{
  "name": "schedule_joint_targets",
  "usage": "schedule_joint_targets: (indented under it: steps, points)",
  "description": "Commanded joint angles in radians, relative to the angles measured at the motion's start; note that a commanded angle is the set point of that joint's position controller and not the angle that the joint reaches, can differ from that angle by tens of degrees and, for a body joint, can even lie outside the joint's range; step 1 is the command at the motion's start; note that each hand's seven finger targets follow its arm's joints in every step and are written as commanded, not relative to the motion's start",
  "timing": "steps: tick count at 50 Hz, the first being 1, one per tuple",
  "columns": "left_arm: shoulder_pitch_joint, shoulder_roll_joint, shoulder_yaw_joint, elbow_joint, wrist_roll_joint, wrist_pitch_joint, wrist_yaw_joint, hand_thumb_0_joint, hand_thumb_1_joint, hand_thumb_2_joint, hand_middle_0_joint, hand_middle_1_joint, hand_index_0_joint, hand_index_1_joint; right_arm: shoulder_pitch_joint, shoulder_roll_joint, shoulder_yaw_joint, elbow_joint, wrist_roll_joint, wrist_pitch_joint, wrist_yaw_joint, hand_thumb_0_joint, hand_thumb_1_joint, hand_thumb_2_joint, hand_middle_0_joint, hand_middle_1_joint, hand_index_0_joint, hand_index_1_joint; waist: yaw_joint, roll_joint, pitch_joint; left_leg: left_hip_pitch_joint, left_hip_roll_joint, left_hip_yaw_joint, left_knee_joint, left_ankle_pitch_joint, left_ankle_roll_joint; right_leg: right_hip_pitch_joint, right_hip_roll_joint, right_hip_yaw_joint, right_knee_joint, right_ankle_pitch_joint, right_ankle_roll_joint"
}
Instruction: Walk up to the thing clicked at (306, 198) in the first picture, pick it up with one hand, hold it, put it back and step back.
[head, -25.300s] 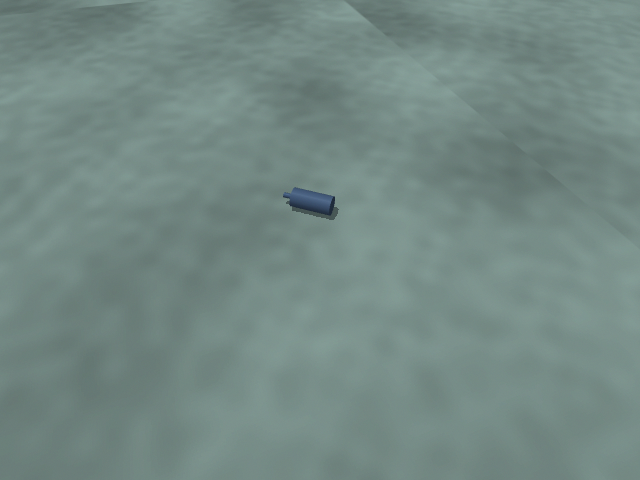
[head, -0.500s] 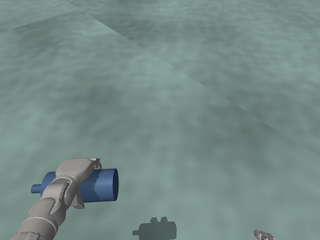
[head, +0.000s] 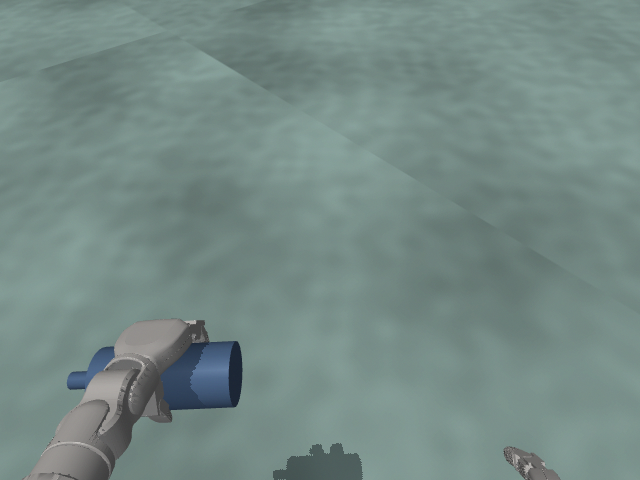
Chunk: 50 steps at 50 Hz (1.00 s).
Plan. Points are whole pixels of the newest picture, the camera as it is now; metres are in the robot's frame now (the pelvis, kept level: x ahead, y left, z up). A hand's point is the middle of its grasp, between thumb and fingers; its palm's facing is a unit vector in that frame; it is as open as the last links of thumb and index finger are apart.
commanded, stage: hold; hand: left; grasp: from above
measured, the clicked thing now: (154, 376) +0.30 +0.25 -0.06
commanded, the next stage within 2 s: crouch in 0.78 s
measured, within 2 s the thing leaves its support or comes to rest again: neither
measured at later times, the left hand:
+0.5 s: hand (166, 381) +0.28 +0.22 -0.03, palm faces -0.47 -0.04 -0.88, open 11.6 cm
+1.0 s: hand (169, 377) +0.29 +0.21 -0.04, palm faces -0.46 -0.04 -0.89, open 11.5 cm
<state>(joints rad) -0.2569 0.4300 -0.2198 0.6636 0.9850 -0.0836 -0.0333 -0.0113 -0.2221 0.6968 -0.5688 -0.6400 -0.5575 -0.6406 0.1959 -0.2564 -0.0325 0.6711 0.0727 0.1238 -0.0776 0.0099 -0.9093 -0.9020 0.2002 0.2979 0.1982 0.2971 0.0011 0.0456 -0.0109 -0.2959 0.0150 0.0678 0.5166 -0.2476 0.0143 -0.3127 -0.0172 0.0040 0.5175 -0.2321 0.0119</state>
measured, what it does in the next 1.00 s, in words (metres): stands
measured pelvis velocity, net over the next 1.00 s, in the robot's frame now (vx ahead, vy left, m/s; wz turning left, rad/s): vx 0.00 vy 0.00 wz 0.00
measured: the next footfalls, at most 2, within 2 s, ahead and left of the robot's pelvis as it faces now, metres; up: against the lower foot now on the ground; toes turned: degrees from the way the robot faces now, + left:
none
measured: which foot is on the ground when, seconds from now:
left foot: down 0.00-1.00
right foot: down 0.00-1.00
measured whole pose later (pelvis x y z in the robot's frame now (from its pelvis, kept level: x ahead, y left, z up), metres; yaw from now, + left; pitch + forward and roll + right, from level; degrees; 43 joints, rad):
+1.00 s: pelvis +0.00 +0.00 +0.00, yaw +0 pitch +1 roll +0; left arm -0.23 0.42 -0.22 0.62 0.99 -0.08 -0.04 -0.01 -0.21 0.66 -0.56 -0.67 -0.55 -0.67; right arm 0.17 -0.25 -0.02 0.67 0.08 0.13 -0.09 0.01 -0.91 -0.90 0.20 0.30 0.20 0.30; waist 0.01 0.05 0.01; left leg -0.25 0.01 0.07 0.47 -0.23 0.01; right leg -0.28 -0.02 0.00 0.48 -0.22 0.01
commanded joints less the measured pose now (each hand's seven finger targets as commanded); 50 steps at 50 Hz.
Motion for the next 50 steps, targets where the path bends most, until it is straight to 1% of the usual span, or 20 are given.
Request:
schedule_joint_targets:
  steps: [1,4,6,7,8,12,19,21,23,25,29,30,33,35,39,43,44,45,47,50]
  points:
    - [-0.325,0.217,0.111,-0.198,-0.008,0.003,0.043,0.0,0.513,1.074,-0.92,-0.81,-0.901,-0.831,-0.085,-0.131,-0.034,-0.133,-0.005,-0.041,-0.008,0.0,-0.901,-0.902,0.199,0.3,0.199,0.3,-0.004,-0.026,-0.235,0.122,-0.023,-0.029,-0.079,0.147,0.007,0.06,0.037,0.002,-0.09,0.106,-0.024]
    - [-0.326,0.204,0.098,-0.217,-0.006,0.004,0.036,0.0,0.506,1.054,-0.913,-0.8,-0.896,-0.819,-0.1,-0.127,-0.033,-0.139,-0.004,-0.043,-0.007,0.0,-0.901,-0.902,0.2,0.3,0.2,0.3,0.003,-0.036,-0.229,0.123,-0.024,-0.03,-0.089,0.123,0.007,0.064,0.036,0.0,-0.097,0.08,-0.025]
    - [-0.319,0.226,0.118,-0.22,-0.005,0.007,0.034,0.0,0.508,1.043,-0.906,-0.814,-0.893,-0.829,-0.107,-0.127,-0.032,-0.138,-0.003,-0.043,-0.008,0.0,-0.902,-0.902,0.2,0.3,0.2,0.3,0.016,-0.021,-0.234,0.125,-0.023,-0.03,-0.092,0.139,0.004,0.074,0.037,-0.002,-0.095,0.087,-0.028]
    - [-0.325,0.226,0.12,-0.235,-0.005,0.005,0.031,0.0,0.501,1.056,-0.909,-0.805,-0.892,-0.824,-0.105,-0.126,-0.032,-0.138,-0.004,-0.043,-0.008,0.0,-0.902,-0.903,0.199,0.3,0.2,0.3,0.01,-0.014,-0.241,0.132,-0.023,-0.029,-0.092,0.138,0.005,0.077,0.036,0.002,-0.097,0.091,-0.027]
    - [-0.301,0.195,0.095,-0.222,-0.005,0.009,0.026,0.0,0.499,1.046,-0.9,-0.813,-0.887,-0.828,-0.103,-0.126,-0.032,-0.139,-0.003,-0.043,-0.007,0.0,-0.901,-0.902,0.199,0.3,0.199,0.3,0.004,-0.024,-0.238,0.138,-0.02,-0.031,-0.094,0.153,0.004,0.072,0.039,-0.001,-0.091,0.106,-0.028]
    - [-0.286,0.214,0.112,-0.228,-0.01,0.011,0.015,0.0,0.518,1.051,-0.92,-0.802,-0.903,-0.821,-0.111,-0.124,-0.029,-0.14,0.0,-0.042,-0.009,0.0,-0.9,-0.902,0.2,0.3,0.2,0.3,0.012,-0.037,-0.217,0.131,-0.021,-0.029,-0.1,0.15,0.006,0.082,0.037,-0.001,-0.103,0.103,-0.026]
    - [-0.296,0.194,0.09,-0.233,-0.01,0.003,0.008,0.0,0.524,1.066,-0.93,-0.805,-0.911,-0.826,-0.117,-0.122,-0.025,-0.145,-0.003,-0.04,-0.01,0.0,-0.902,-0.903,0.199,0.3,0.199,0.3,0.002,-0.033,-0.218,0.148,-0.023,-0.031,-0.107,0.151,0.007,0.079,0.035,0.001,-0.106,0.104,-0.028]
    - [-0.299,0.223,0.121,-0.215,-0.014,0.0,0.015,0.0,0.518,1.069,-0.927,-0.811,-0.908,-0.832,-0.118,-0.125,-0.025,-0.139,-0.005,-0.037,-0.012,0.0,-0.903,-0.904,0.199,0.3,0.199,0.3,0.005,-0.027,-0.209,0.142,-0.021,-0.034,-0.11,0.137,0.004,0.074,0.037,-0.001,-0.11,0.089,-0.027]
    - [-0.349,0.209,0.101,-0.253,-0.006,-0.006,0.02,0.0,0.519,1.056,-0.929,-0.802,-0.91,-0.823,-0.12,-0.121,-0.023,-0.142,-0.006,-0.038,-0.011,0.0,-0.905,-0.904,0.199,0.3,0.199,0.3,-0.004,-0.011,-0.225,0.154,-0.02,-0.036,-0.112,0.135,0.003,0.068,0.037,0.001,-0.105,0.091,-0.029]
    - [-0.325,0.229,0.13,-0.231,0.0,-0.002,0.031,0.0,0.499,1.059,-0.904,-0.819,-0.889,-0.836,-0.115,-0.121,-0.025,-0.137,-0.005,-0.037,-0.012,0.0,-0.9,-0.902,0.199,0.3,0.199,0.3,0.008,-0.014,-0.237,0.154,-0.025,-0.029,-0.104,0.147,0.005,0.077,0.035,0.001,-0.109,0.097,-0.027]
    - [-0.287,0.201,0.105,-0.229,-0.004,0.005,0.026,0.0,0.554,1.081,-0.952,-0.83,-0.936,-0.848,-0.123,-0.119,-0.027,-0.144,-0.003,-0.039,-0.01,0.0,-0.904,-0.904,0.199,0.3,0.199,0.3,0.012,-0.023,-0.23,0.152,-0.025,-0.029,-0.109,0.155,0.005,0.086,0.034,-0.001,-0.113,0.102,-0.028]
    - [-0.286,0.217,0.126,-0.251,-0.009,0.004,0.027,0.0,0.544,1.075,-0.942,-0.826,-0.927,-0.843,-0.119,-0.122,-0.031,-0.145,-0.002,-0.038,-0.01,0.0,-0.901,-0.903,0.199,0.3,0.199,0.3,0.015,-0.021,-0.247,0.158,-0.024,-0.028,-0.109,0.159,0.005,0.098,0.035,0.0,-0.113,0.108,-0.028]
    - [-0.292,0.196,0.093,-0.236,-0.004,0.006,0.016,0.0,0.548,1.076,-0.953,-0.815,-0.933,-0.837,-0.121,-0.12,-0.026,-0.142,-0.003,-0.036,-0.011,0.0,-0.903,-0.903,0.199,0.3,0.199,0.3,0.001,-0.045,-0.218,0.149,-0.024,-0.028,-0.109,0.158,0.008,0.086,0.035,0.001,-0.117,0.113,-0.025]
    - [-0.299,0.218,0.116,-0.219,-0.006,0.006,0.018,0.0,0.56,1.041,-0.942,-0.832,-0.934,-0.842,-0.117,-0.12,-0.026,-0.141,0.0,-0.037,-0.013,0.0,-0.905,-0.904,0.199,0.3,0.199,0.3,0.009,-0.032,-0.21,0.142,-0.025,-0.027,-0.114,0.145,0.006,0.081,0.036,0.0,-0.12,0.097,-0.027]
    - [-0.267,0.195,0.101,-0.237,-0.013,0.004,0.013,0.0,0.56,1.063,-0.948,-0.826,-0.935,-0.841,-0.128,-0.118,-0.027,-0.152,-0.001,-0.037,-0.012,0.0,-0.904,-0.903,0.199,0.3,0.199,0.3,0.008,-0.038,-0.207,0.147,-0.024,-0.032,-0.118,0.138,0.006,0.079,0.035,-0.001,-0.122,0.089,-0.027]
    - [-0.294,0.218,0.121,-0.246,-0.01,0.001,0.023,0.0,0.549,1.064,-0.946,-0.82,-0.932,-0.836,-0.122,-0.117,-0.026,-0.144,0.0,-0.036,-0.013,0.0,-0.904,-0.904,0.199,0.3,0.199,0.3,0.011,-0.031,-0.218,0.15,-0.028,-0.026,-0.111,0.156,0.005,0.089,0.034,0.001,-0.12,0.106,-0.026]
    - [-0.3,0.205,0.109,-0.25,-0.007,0.0,0.026,0.0,0.605,0.984,-0.933,-0.898,-0.96,-0.871,-0.117,-0.117,-0.026,-0.143,-0.002,-0.037,-0.013,0.0,-0.922,-0.915,0.2,0.301,0.2,0.301,0.004,-0.037,-0.226,0.154,-0.028,-0.026,-0.106,0.161,0.007,0.085,0.034,0.002,-0.117,0.115,-0.024]
    - [-0.303,0.203,0.106,-0.273,-0.007,-0.002,0.028,0.0,0.525,0.93,-0.853,-0.843,-0.88,-0.823,-0.117,-0.117,-0.027,-0.145,-0.001,-0.037,-0.013,0.0,-0.882,-0.899,0.2,0.301,0.201,0.301,0.008,-0.026,-0.245,0.168,-0.026,-0.026,-0.108,0.173,0.005,0.092,0.035,0.002,-0.112,0.126,-0.027]
    - [-0.248,0.197,0.116,-0.223,-0.002,0.003,0.039,0.0,0.523,0.992,-0.892,-0.856,-0.896,-0.854,-0.112,-0.122,-0.031,-0.138,-0.001,-0.034,-0.012,0.0,-0.892,-0.902,0.2,0.3,0.2,0.3,0.003,-0.043,-0.233,0.162,-0.027,-0.026,-0.101,0.192,0.006,0.091,0.034,0.001,-0.107,0.145,-0.026]
    - [-0.228,0.166,0.094,-0.183,0.015,0.002,0.062,0.0,0.563,0.987,-0.942,-0.824,-0.939,-0.829,-0.104,-0.118,-0.033,-0.133,-0.004,-0.029,-0.008,0.0,-0.894,-0.903,0.2,0.3,0.2,0.3,-0.002,-0.065,-0.204,0.133,-0.027,-0.029,-0.089,0.205,0.006,0.082,0.034,-0.005,-0.098,0.16,-0.026]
